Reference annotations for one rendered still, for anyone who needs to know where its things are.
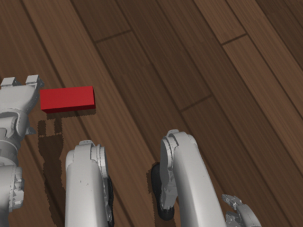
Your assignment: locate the left robot hand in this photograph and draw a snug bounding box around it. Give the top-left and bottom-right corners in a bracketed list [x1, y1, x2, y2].
[0, 75, 45, 135]

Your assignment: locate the left robot arm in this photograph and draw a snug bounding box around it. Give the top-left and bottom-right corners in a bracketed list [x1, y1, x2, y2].
[0, 109, 29, 227]

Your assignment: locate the right robot foot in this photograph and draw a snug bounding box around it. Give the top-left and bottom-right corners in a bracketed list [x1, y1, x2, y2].
[151, 164, 175, 221]

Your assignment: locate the carton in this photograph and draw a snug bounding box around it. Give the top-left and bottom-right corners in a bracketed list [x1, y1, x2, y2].
[40, 86, 96, 114]

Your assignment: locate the right robot hand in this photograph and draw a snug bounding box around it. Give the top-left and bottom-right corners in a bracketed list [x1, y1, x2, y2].
[222, 194, 261, 227]

